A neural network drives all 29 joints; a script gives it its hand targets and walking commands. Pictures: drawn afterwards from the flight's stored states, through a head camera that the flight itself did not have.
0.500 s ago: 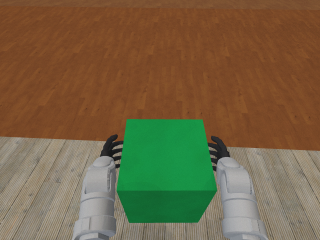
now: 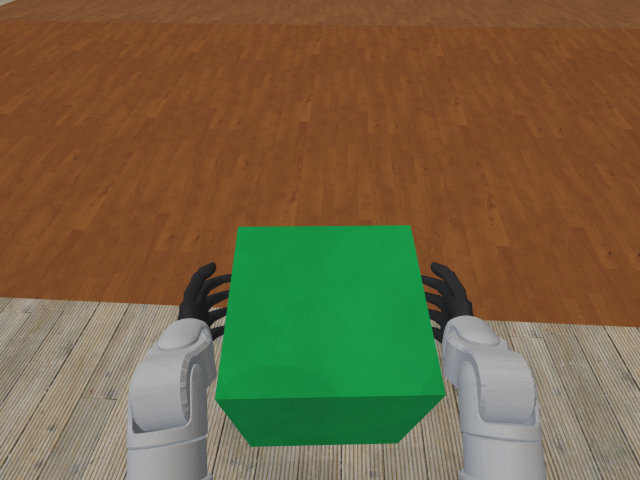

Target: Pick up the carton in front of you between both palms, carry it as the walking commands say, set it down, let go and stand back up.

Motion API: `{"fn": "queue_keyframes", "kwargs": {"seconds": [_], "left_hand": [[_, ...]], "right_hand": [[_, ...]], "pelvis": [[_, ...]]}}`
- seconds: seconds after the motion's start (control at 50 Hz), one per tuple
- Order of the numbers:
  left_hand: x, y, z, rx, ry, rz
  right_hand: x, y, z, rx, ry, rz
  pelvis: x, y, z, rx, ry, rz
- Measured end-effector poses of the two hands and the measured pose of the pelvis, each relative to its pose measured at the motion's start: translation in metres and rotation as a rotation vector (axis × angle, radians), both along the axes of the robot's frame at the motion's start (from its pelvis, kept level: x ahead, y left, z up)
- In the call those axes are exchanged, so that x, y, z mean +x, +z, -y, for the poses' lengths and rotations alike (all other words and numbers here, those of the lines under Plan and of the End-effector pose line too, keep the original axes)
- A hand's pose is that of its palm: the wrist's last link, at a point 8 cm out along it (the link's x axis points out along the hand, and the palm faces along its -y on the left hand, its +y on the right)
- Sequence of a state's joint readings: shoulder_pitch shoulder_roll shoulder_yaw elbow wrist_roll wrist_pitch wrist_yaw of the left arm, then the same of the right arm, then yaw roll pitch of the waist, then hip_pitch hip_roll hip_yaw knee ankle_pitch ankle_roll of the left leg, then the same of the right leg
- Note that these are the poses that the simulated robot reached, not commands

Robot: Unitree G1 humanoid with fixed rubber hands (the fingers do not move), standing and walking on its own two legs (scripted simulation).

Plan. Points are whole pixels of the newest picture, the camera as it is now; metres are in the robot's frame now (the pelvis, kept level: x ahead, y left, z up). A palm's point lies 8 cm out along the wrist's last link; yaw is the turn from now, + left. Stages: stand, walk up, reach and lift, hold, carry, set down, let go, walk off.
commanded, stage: carry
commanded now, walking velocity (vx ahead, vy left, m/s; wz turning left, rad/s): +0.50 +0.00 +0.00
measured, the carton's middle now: (324, 344) +0.29 +0.01 +0.03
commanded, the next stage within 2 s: none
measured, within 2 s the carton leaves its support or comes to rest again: neither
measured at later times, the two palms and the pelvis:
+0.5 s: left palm (204, 220) +0.51 +0.21 +0.06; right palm (383, 217) +0.52 -0.10 +0.06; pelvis +0.29 +0.05 -0.02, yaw +0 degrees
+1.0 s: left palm (239, 121) +0.84 +0.19 +0.08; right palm (370, 119) +0.86 -0.11 +0.07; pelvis +0.62 +0.02 -0.02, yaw +4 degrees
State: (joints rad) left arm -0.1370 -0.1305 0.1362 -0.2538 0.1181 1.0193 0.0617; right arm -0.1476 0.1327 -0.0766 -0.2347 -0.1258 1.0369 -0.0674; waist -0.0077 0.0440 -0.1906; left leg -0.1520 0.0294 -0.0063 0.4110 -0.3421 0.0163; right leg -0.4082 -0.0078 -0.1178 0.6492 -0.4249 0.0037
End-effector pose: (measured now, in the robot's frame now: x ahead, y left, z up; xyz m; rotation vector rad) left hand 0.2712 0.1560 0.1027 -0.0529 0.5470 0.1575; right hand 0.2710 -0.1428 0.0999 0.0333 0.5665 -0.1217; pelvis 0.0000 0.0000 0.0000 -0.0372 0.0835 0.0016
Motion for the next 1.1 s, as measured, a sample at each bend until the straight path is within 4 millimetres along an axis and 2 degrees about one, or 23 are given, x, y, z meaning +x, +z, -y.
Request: {"fn": "queue_keyframes", "kwargs": {"seconds": [0.06, 0.12, 0.2, 0.26, 0.36, 0.48, 0.54, 0.64, 0.72, 0.8, 0.94, 1.0, 1.1], "left_hand": [[0.023, 0.0, 0.009, -0.008, 0.003, 0.007], [0.041, -0.01, 0.012, -0.015, 0.019, -0.018], [0.054, -0.021, 0.001, -0.05, 0.085, -0.109], [0.075, -0.02, -0.009, -0.057, 0.127, -0.129], [0.137, -0.02, -0.027, -0.056, 0.134, -0.105], [0.23, -0.041, -0.05, -0.064, 0.087, -0.078], [0.268, -0.041, -0.05, -0.063, 0.037, -0.121], [0.325, -0.026, -0.047, -0.058, -0.017, -0.124], [0.375, -0.015, -0.049, -0.06, -0.007, -0.084], [0.427, -0.011, -0.05, -0.05, 0.03, -0.045], [0.536, -0.024, -0.035, -0.015, 0.079, -0.014], [0.573, -0.022, -0.033, -0.021, 0.106, -0.041], [0.636, 0.007, -0.037, -0.03, 0.141, -0.003]], "right_hand": [[0.02, -0.001, 0.009, 0.015, -0.02, 0.006], [0.041, -0.01, 0.013, 0.027, -0.027, -0.018], [0.07, -0.015, 0.003, 0.027, 0.009, -0.108], [0.101, -0.014, -0.007, 0.03, 0.026, -0.128], [0.163, -0.017, -0.021, 0.014, -0.012, -0.103], [0.24, -0.037, -0.044, 0.021, -0.052, -0.076], [0.262, -0.039, -0.049, 0.061, -0.07, -0.118], [0.306, -0.021, -0.046, 0.051, -0.121, -0.12], [0.362, -0.007, -0.048, 0.036, -0.099, -0.082], [0.426, -0.004, -0.048, 0.039, -0.058, -0.045], [0.548, -0.03, -0.033, 0.086, -0.013, -0.017], [0.593, -0.028, -0.032, 0.086, 0.012, -0.046], [0.666, 0.001, -0.036, 0.075, 0.048, -0.009]], "pelvis": [[0.029, -0.006, 0.006, -0.001, 0.01, 0.0], [0.058, -0.013, 0.012, -0.001, 0.043, -0.005], [0.098, -0.004, 0.013, 0.027, 0.057, -0.011], [0.13, 0.003, 0.008, 0.043, 0.051, -0.014], [0.192, -0.001, -0.01, 0.046, 0.047, -0.004], [0.276, -0.024, -0.043, 0.059, 0.011, 0.011], [0.307, -0.015, -0.054, 0.042, -0.007, 0.0], [0.364, 0.004, -0.061, 0.013, -0.004, -0.006], [0.415, 0.008, -0.059, 0.005, 0.009, 0.001], [0.473, 0.003, -0.051, 0.014, 0.014, 0.009], [0.588, -0.03, -0.029, 0.012, 0.048, 0.025], [0.62, -0.024, -0.021, 0.022, 0.062, 0.018], [0.675, -0.003, -0.016, 0.046, 0.066, 0.015]]}}
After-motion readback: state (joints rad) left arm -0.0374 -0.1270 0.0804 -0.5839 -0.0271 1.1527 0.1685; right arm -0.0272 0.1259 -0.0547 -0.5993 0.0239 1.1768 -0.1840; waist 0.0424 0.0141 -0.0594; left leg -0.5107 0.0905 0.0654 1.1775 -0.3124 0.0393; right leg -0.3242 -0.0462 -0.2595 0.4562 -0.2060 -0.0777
